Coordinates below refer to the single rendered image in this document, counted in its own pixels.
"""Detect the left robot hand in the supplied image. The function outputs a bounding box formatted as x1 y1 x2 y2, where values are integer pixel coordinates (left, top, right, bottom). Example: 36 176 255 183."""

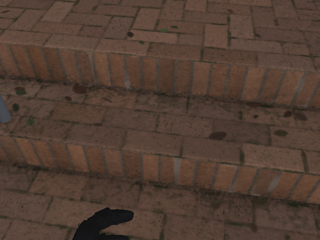
72 207 134 240

